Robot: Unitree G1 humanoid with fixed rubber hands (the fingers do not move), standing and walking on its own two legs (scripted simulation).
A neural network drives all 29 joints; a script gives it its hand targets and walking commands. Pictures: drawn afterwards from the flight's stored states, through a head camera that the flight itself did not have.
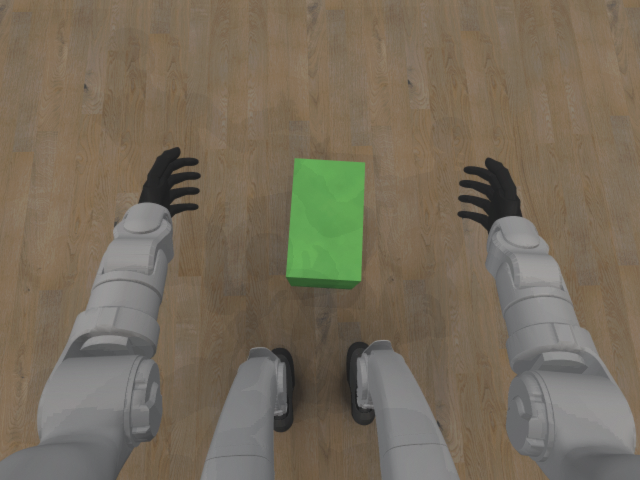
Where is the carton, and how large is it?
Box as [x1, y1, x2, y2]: [286, 158, 364, 288]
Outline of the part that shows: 295,158 286,277 291,285 352,288 360,281 364,162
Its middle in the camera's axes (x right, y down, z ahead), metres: +0.01 -0.03 +0.99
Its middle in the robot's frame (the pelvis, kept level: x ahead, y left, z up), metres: +0.51 -0.03 -0.58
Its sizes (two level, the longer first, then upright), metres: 0.283 0.168 0.220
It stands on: the floor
